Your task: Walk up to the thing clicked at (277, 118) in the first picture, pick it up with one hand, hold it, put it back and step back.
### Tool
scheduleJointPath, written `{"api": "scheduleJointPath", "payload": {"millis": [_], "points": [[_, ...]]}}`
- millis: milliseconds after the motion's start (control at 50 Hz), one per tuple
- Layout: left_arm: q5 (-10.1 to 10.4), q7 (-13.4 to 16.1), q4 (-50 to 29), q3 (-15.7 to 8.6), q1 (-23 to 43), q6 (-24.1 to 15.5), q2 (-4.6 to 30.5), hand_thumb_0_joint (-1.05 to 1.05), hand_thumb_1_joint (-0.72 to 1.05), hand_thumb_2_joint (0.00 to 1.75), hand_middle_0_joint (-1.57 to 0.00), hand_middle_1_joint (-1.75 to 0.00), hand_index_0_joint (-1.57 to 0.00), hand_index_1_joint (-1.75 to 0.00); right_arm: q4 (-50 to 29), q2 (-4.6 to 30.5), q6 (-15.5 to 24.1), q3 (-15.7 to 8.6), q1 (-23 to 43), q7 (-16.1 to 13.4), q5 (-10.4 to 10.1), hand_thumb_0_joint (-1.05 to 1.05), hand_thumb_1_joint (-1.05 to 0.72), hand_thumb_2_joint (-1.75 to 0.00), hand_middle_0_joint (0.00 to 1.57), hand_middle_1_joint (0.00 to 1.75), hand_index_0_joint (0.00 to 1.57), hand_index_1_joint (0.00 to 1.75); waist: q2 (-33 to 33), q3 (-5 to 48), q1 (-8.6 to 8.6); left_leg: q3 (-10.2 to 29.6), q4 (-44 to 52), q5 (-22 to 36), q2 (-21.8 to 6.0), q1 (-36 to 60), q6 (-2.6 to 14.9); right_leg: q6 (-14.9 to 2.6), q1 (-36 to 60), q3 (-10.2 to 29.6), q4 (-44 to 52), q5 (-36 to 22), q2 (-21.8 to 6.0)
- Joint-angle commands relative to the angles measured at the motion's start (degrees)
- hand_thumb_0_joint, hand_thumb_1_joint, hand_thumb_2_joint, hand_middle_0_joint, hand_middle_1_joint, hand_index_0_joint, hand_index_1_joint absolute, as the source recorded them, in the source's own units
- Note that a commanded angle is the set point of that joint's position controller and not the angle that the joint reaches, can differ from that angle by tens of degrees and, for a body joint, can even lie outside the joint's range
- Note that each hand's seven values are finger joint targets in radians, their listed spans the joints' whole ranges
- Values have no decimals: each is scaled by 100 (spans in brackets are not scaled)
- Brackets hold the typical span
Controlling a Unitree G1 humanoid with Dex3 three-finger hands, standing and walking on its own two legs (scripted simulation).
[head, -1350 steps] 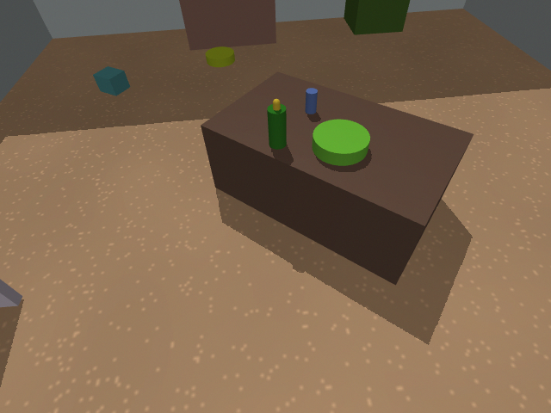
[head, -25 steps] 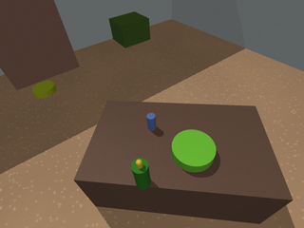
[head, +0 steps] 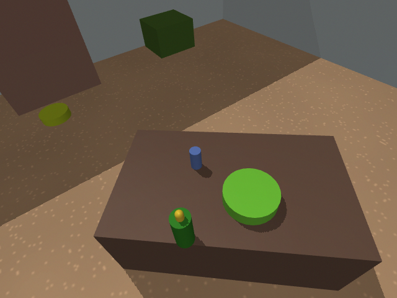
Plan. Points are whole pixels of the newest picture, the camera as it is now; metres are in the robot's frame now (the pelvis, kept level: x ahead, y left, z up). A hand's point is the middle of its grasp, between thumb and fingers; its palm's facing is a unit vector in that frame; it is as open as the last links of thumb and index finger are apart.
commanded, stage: stand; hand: left
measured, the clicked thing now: (182, 226) +0.40 +0.11 -0.29
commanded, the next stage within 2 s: none
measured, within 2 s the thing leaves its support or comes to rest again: neither
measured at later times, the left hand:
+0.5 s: hand out of the picture +0.08 +0.24 -0.15, palm faces -0.01 -0.94 -0.35, open 7.8 cm
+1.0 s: hand out of the picture +0.08 +0.24 -0.15, palm faces -0.02 -0.94 -0.35, open 7.4 cm
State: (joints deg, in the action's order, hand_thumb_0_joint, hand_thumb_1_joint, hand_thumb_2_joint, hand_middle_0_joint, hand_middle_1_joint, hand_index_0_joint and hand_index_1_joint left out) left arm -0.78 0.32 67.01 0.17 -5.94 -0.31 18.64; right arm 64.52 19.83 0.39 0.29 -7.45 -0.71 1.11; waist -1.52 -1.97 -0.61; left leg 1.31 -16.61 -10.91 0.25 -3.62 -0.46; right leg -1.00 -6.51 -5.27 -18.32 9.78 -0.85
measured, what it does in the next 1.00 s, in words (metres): stands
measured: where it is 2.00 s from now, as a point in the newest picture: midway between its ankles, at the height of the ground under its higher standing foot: outside the picture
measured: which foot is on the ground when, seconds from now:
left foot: down 0.00-1.00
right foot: down 0.00-1.00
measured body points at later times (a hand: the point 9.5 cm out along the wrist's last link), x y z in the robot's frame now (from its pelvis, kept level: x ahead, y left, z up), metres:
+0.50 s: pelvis +0.00 -0.01 +0.00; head +0.00 -0.02 +0.45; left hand +0.08 +0.29 -0.13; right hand +0.08 -0.30 -0.14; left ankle -0.02 +0.12 -0.75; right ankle +0.00 -0.10 -0.75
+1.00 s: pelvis +0.01 -0.01 +0.00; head +0.01 -0.03 +0.45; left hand +0.08 +0.28 -0.13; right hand +0.07 -0.31 -0.14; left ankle -0.02 +0.12 -0.75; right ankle +0.00 -0.10 -0.75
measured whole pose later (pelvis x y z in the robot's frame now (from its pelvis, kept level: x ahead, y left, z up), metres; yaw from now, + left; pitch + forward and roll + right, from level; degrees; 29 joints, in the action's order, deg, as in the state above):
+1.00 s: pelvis +0.01 -0.01 +0.00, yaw -1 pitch -2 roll +0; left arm -0.5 -0.1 66.2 -0.2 -5.8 -0.6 19.0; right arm 64.4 19.9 0.5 0.4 -7.6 -0.4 1.1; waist -1.3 -2.1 -0.2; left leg 0.9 -15.9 -11.2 -1.3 -2.8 -1.7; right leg -2.3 -6.1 -4.9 -17.9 10.0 0.7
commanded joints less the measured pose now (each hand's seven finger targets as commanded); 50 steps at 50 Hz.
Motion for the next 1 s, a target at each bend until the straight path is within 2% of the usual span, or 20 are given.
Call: {"api": "scheduleJointPath", "payload": {"millis": [0, 100, 120, 180, 260, 340, 380, 420, 460, 520, 560, 600, 660, 740, 820, 980], "points": [[8, 97, -323, -212, 278, -147, 1194, 0, -11, 51, -20, -30, -20, -30, -334, 1120, 102, -193, 208, -72, -25, 0, -90, -90, 20, 30, 20, 30, 122, 405, 2, 515, 215, 1031, -713, -291, 109, -12, 453, 750, 265, -984, -764], [15, 104, -323, -238, 299, -139, 1234, 0, 29, 90, -20, -30, -20, -30, -344, 1136, 93, -201, 218, -78, -31, 0, -90, -90, 20, 30, 20, 30, 117, 438, 14, 480, 230, 961, -709, -313, 107, -16, 518, 744, 261, -1038, -768], [10, 102, -297, -233, 274, -143, 1219, 0, 37, 90, -20, -30, -20, -30, -343, 1099, 86, -191, 250, -68, -29, 0, -90, -90, 20, 30, 20, 30, 198, 310, -5, 487, 232, 882, -701, -364, 104, 3, 454, 731, 289, -935, -755], [13, 99, -324, -253, 307, -149, 1254, 0, 61, 90, -20, -30, -20, -30, -357, 1131, 99, -203, 209, -80, -26, 0, -90, -90, 20, 30, 20, 30, 176, 431, 27, 468, 220, 1105, -731, -229, 101, -34, 489, 746, 250, -1229, -776], [12, 87, -349, -255, 286, -152, 1230, 0, 90, 90, -20, -30, -20, -30, -367, 1165, 108, -209, 220, -78, -31, 0, -90, -90, 20, 30, 20, 30, 82, 454, 20, 451, 192, 1173, -746, -181, 106, -38, 477, 757, 244, -1280, -770], [17, 89, -353, -262, 278, -151, 1230, 0, 90, 90, -20, -30, -20, -30, -380, 1116, 102, -200, 236, -78, -30, 0, -90, -90, 20, 30, 20, 30, 115, 411, 9, 453, 199, 1070, -750, -174, 114, -29, 461, 772, 283, -1212, -773], [8, 91, -379, -275, 315, -155, 1263, 0, 90, 90, -20, -30, -20, -30, -391, 1138, 105, -203, 217, -81, -33, 0, -90, -90, 20, 30, 20, 30, 118, 474, 36, 434, 181, 1163, -760, -112, 113, -42, 464, 781, 240, -1381, -782], [19, 86, -359, -268, 307, -152, 1234, 0, 90, 90, -20, -30, -20, -30, -374, 1084, 90, -184, 221, -68, -31, 0, -90, -90, 20, 30, 20, 30, 188, 218, 7, 463, 265, 893, -736, -303, 92, -12, 374, 758, 327, -959, -727], [11, 77, -356, -286, 312, -137, 1270, 0, 90, 90, -20, -30, -20, -30, -381, 1136, 84, -212, 217, -64, -17, 0, -90, -90, 20, 30, 20, 30, 155, 234, 27, 435, 269, 601, -734, -284, 120, -20, 256, 816, 401, -501, -722], [18, 64, -378, -294, 332, -142, 1274, 0, 90, 90, -20, -30, -20, -30, -368, 1154, 102, -217, 216, -59, -17, 0, -90, -90, 20, 30, 20, 30, 78, 292, 16, 453, 279, 633, -737, -320, 115, -46, 352, 849, 383, -590, -736], [8, 59, -376, -296, 275, -142, 1280, 0, 90, 90, -20, -30, -20, -30, -369, 1123, 101, -217, 198, -51, -18, 0, -90, -90, 20, 30, 20, 30, 112, 225, -2, 464, 309, 530, -722, -384, 105, -42, 293, 820, 410, -364, -696], [7, 55, -396, -294, 332, -150, 1266, 0, 90, 90, -20, -30, -20, -30, -382, 1134, 113, -209, 194, -46, -11, 0, -90, -90, 20, 30, 20, 30, 117, 275, 21, 449, 274, 579, -742, -367, 128, -41, 298, 854, 389, -467, -722], [12, 57, -404, -279, 283, -164, 1251, 0, 90, 90, -20, -30, -20, -30, -387, 1126, 127, -207, 204, -50, -26, 0, -90, -90, 20, 30, 20, 30, 97, 447, 14, 443, 228, 971, -761, -226, 100, -59, 451, 810, 272, -1119, -747], [21, 64, -403, -269, 298, -164, 1254, 0, 90, 90, -20, -30, -20, -30, -367, 1161, 111, -207, 180, -53, -30, 0, -90, -90, 20, 30, 20, 30, 155, 441, 31, 418, 199, 950, -764, -209, 99, -45, 451, 802, 268, -1161, -739], [34, 58, -396, -269, 272, -155, 1275, 0, 90, 90, -20, -30, -20, -30, -345, 1132, 110, -179, 145, -50, -27, 0, -90, -90, 20, 30, 20, 30, 137, 303, 28, 419, 256, 728, -756, -276, 100, -35, 332, 838, 336, -839, -728], [39, 64, -432, -286, 300, -168, 1319, 0, 90, 90, -20, -30, -20, -30, -362, 1139, 118, -196, 114, -50, -29, 0, -90, -90, 20, 30, 20, 30, 165, 428, 46, 376, 242, 994, -777, -181, 82, -70, 464, 835, 260, -1299, -739]]}}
